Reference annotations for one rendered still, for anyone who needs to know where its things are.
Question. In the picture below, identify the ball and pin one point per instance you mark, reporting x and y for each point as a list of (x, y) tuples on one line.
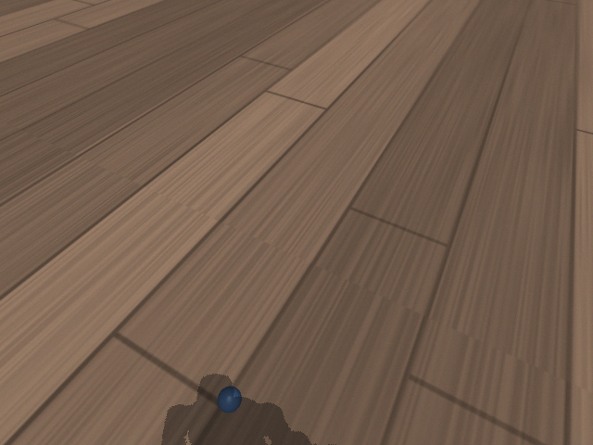
[(229, 399)]

